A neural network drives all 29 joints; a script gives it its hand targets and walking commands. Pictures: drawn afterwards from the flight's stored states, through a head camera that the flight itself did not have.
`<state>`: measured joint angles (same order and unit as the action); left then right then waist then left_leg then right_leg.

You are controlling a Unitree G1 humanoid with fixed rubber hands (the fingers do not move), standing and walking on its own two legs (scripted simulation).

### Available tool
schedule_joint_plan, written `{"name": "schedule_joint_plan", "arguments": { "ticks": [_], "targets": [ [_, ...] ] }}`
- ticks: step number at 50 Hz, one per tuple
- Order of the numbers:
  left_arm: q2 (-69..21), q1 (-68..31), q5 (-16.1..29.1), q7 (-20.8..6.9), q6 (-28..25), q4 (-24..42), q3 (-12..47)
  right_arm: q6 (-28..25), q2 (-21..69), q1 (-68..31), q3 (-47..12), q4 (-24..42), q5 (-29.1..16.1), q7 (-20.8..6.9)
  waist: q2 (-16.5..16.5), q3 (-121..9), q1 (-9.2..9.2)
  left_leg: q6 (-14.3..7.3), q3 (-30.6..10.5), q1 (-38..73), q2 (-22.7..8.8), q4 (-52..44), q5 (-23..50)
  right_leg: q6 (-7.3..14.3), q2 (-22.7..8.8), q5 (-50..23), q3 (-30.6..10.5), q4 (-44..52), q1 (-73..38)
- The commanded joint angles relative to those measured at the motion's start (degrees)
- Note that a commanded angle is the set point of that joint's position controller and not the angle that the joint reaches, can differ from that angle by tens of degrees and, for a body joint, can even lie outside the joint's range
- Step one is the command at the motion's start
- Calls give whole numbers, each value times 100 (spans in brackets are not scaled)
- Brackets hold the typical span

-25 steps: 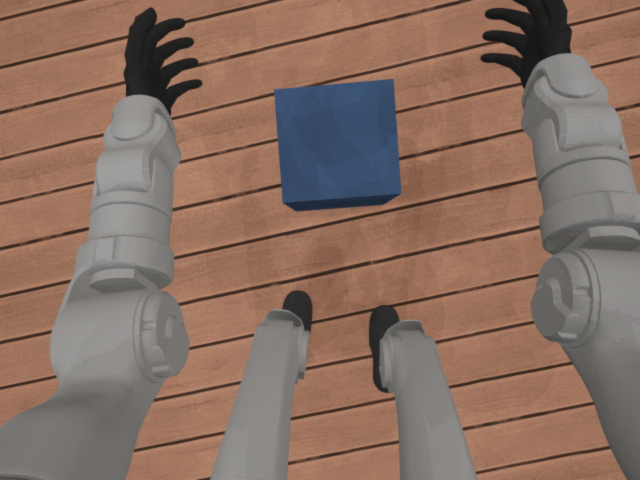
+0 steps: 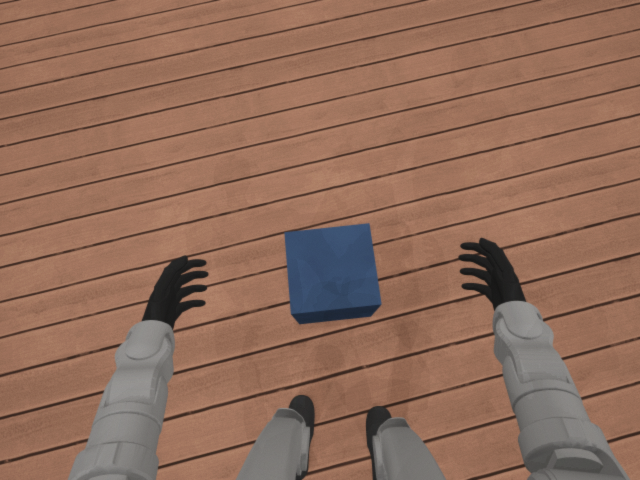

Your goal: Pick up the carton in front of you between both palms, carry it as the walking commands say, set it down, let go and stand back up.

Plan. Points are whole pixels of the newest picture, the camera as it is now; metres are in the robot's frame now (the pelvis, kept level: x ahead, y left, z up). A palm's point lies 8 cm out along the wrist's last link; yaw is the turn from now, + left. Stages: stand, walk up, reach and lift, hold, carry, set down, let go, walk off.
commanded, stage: let go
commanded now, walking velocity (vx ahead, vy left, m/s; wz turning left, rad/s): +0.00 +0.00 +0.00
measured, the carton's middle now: (331, 278) +0.47 +0.02 -0.61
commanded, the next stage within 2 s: stand in 0.84 s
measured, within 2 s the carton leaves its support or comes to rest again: neither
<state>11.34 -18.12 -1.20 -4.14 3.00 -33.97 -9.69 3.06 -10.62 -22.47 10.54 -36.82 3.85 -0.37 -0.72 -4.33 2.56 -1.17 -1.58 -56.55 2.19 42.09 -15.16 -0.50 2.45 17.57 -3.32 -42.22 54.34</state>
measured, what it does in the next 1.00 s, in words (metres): stands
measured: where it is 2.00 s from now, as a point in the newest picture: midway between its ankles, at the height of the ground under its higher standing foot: (340, 457)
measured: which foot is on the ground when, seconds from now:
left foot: down 0.00-1.00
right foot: down 0.00-1.00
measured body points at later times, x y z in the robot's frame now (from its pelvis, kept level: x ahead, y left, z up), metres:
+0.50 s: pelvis +0.03 -0.02 +0.04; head +0.05 -0.02 +0.49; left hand +0.19 +0.22 -0.03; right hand +0.21 -0.25 -0.03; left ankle +0.02 +0.10 -0.70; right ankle +0.00 -0.12 -0.70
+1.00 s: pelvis +0.03 -0.01 +0.04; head +0.04 +0.00 +0.49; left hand +0.19 +0.27 -0.04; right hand +0.19 -0.28 -0.04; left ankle +0.02 +0.10 -0.70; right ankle +0.00 -0.12 -0.70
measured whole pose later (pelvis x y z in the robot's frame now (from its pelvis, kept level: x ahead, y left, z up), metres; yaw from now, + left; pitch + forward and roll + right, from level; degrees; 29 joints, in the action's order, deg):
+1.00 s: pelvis +0.03 -0.01 +0.04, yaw +1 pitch -1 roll +0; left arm 17.7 11.0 -1.9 0.5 4.1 -33.0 -2.5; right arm 2.2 -16.5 11.4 2.0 -36.5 2.3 0.3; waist 1.1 0.9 0.3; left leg -1.0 -2.0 -11.7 1.8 29.3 -16.6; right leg 0.5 1.8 18.2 -2.6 -28.0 8.9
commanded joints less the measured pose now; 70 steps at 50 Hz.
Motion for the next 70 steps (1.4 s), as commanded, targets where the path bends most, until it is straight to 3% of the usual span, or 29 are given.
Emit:
{"name": "schedule_joint_plan", "arguments": {
  "ticks": [1,13,23,29,37,38,39,42,43,46,48,54,70],
  "targets": [
    [438,512,68,39,-253,581,38,-254,-507,373,-9,554,-44,-30,-61,-3293,-54,232,-259,3918,-195,-203,3284,-52,81,-1785,200,514,-1250],
    [523,2614,213,51,-449,1273,501,-484,-527,2582,-466,1303,-293,-138,160,-1194,-130,239,4,4566,-67,-1568,1954,-25,-70,-1724,128,1736,-3812],
    [688,2856,100,-28,76,1509,535,13,-581,3219,-673,1665,-374,-311,274,559,-267,204,169,5336,57,-1967,781,32,-238,-697,121,2403,-4070],
    [700,2853,-2,-28,374,1479,490,293,-635,3197,-723,1758,-409,-359,96,911,-199,205,172,5561,60,-1914,770,73,-255,-638,113,2385,-4156],
    [660,2872,-7,-5,454,1528,503,413,-652,3248,-674,1812,-321,-355,108,757,-238,170,112,5578,-7,-1949,1192,-12,-120,-1332,173,2160,-4624],
    [844,2705,-145,137,750,1840,492,238,-732,3581,-624,1407,-396,-239,-119,500,-282,237,142,5446,140,-1735,1046,9,-130,-1643,181,1992,-4887],
    [801,2823,-72,196,823,1752,573,198,-714,3474,-652,1562,-416,-186,77,536,-309,190,103,5392,129,-1727,995,-22,-109,-1738,148,1928,-4823],
    [768,2840,-16,273,893,1787,625,176,-729,3290,-733,1660,-457,-148,132,584,-241,165,71,5208,105,-1717,1035,-7,-110,-1666,160,1891,-4793],
    [1371,2607,20,491,459,1017,492,50,-1316,3117,-575,903,-118,45,720,687,-139,263,-172,4480,-351,-1636,969,-126,-359,-912,27,1926,-4164],
    [1270,2653,-102,522,49,724,533,-150,-1382,3220,-591,637,-111,110,290,492,-251,201,-337,4478,-441,-1735,474,-18,-455,-299,-266,2010,-4101],
    [1243,2598,-86,494,-58,528,551,-223,-1376,3100,-614,461,-138,106,68,299,-248,152,-419,4490,-498,-1784,622,-5,-453,-616,-247,1912,-4263],
    [1440,2640,-78,516,-215,37,539,-311,-1508,3050,-632,46,-158,126,-26,-2,-258,89,-436,4720,-587,-1699,1608,-7,-527,-1545,-256,1796,-4542],
    [1660,2607,-62,574,-341,-720,635,-390,-1809,2903,-666,-606,-205,184,32,77,-277,32,-528,5006,-711,-1876,2099,36,-625,-1880,-305,1922,-4692]
  ]
}}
